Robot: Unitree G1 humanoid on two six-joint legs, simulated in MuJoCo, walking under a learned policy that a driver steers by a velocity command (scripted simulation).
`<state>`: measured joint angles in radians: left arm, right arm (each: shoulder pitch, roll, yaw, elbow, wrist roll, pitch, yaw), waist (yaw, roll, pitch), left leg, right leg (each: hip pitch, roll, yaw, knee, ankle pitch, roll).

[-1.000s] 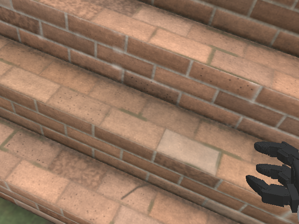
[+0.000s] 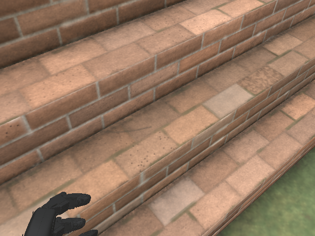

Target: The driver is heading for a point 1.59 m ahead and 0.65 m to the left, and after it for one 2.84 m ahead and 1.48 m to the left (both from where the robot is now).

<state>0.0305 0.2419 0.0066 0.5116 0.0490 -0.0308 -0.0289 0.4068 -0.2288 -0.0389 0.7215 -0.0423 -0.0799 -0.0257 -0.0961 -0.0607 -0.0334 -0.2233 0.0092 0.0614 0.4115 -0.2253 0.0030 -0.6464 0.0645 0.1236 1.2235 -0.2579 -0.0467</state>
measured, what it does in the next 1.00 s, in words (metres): climbs, turning left: right foot, then left foot 0.22 m higher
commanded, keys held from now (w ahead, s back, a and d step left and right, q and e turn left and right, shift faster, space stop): w+q+shift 0.84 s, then w+shift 0.16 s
